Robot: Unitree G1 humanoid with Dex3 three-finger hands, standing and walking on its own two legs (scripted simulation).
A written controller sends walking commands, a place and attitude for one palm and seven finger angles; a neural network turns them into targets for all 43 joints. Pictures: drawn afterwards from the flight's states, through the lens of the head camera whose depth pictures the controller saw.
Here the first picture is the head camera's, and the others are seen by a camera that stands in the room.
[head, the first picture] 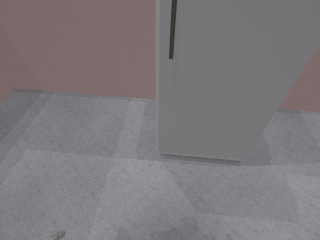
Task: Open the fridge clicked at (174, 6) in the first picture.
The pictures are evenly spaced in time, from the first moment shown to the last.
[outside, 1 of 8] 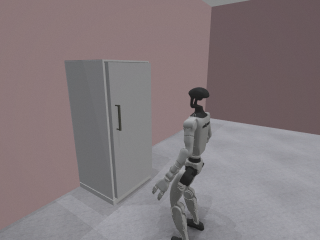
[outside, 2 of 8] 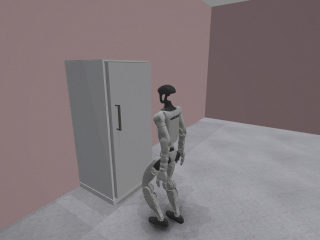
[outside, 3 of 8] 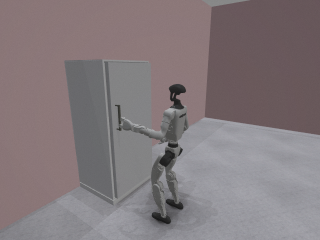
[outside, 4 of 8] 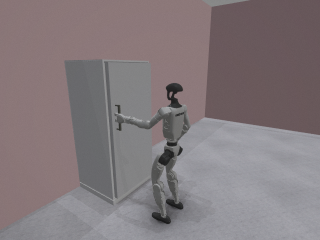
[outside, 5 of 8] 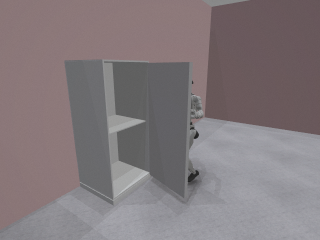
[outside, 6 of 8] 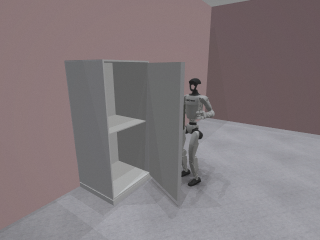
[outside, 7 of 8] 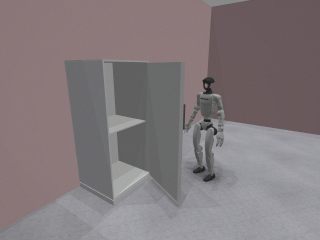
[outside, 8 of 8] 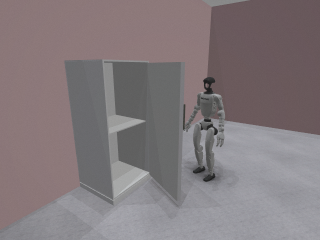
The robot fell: no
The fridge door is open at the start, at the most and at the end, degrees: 0 75 66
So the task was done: yes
